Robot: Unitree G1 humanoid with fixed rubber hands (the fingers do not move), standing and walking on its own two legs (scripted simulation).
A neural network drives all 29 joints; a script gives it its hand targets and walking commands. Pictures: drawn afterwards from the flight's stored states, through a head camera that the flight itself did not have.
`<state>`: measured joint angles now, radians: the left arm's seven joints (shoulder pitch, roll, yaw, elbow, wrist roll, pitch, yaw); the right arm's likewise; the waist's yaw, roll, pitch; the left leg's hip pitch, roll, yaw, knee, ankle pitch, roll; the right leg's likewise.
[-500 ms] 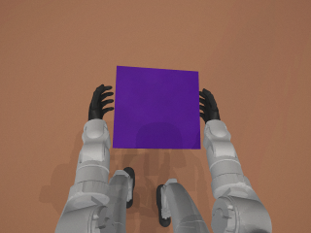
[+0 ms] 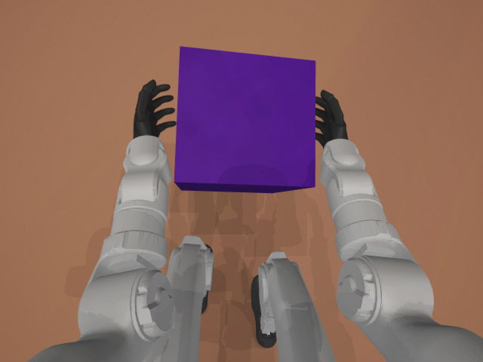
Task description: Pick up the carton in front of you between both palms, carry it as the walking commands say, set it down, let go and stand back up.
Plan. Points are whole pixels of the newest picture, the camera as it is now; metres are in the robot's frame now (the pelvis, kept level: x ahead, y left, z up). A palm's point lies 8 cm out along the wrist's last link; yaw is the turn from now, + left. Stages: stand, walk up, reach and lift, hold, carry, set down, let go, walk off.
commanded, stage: set down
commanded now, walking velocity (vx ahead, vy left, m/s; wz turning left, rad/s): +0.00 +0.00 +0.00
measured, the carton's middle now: (236, 136) +0.48 +0.03 -0.18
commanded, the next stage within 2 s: none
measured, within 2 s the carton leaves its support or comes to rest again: rests again in 1.82 s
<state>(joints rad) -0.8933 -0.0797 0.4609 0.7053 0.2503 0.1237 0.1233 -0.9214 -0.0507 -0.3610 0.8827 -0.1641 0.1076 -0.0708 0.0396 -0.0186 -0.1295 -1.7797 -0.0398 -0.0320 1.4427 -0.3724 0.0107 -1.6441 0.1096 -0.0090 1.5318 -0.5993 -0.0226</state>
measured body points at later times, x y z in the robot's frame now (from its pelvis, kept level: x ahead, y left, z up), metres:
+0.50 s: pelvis -0.03 -0.01 -0.13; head +0.31 +0.01 +0.17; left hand +0.48 +0.19 -0.26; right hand +0.53 -0.10 -0.26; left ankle +0.12 +0.11 -0.54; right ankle +0.04 -0.10 -0.54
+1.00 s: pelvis -0.03 -0.02 -0.19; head +0.34 -0.02 +0.07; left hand +0.51 +0.22 -0.32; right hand +0.55 -0.08 -0.37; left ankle +0.12 +0.11 -0.54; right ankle +0.04 -0.10 -0.54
